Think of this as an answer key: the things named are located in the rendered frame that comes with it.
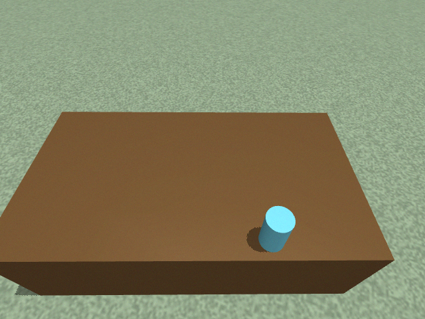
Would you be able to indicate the can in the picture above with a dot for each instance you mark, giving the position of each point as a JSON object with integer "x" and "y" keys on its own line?
{"x": 276, "y": 228}

